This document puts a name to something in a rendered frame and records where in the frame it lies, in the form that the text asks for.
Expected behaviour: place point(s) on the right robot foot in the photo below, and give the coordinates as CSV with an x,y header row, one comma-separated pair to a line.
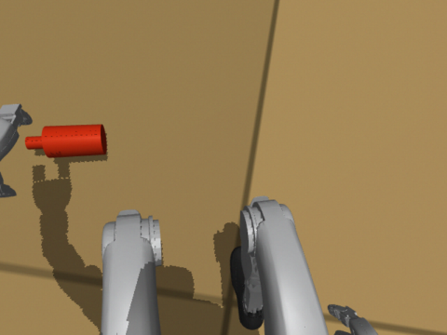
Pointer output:
x,y
249,320

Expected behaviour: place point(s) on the bottle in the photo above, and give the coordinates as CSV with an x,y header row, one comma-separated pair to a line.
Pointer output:
x,y
67,141

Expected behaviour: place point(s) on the left robot hand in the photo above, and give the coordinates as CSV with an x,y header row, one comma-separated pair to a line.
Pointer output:
x,y
11,117

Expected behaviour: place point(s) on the right robot hand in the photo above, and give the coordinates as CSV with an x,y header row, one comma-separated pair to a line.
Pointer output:
x,y
349,318

